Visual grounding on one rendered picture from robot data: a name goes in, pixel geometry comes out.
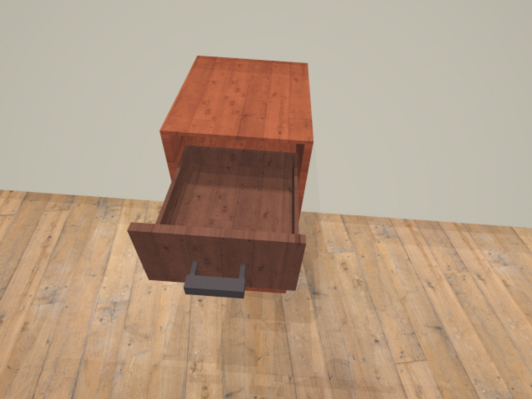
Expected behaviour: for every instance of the drawer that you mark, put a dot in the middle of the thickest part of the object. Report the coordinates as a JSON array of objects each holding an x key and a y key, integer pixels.
[{"x": 226, "y": 207}]

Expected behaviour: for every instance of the cabinet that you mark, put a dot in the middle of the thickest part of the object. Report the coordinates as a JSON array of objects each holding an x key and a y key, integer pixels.
[{"x": 243, "y": 104}]

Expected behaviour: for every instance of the handle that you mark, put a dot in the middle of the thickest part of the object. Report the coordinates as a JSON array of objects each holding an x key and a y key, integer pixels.
[{"x": 214, "y": 286}]

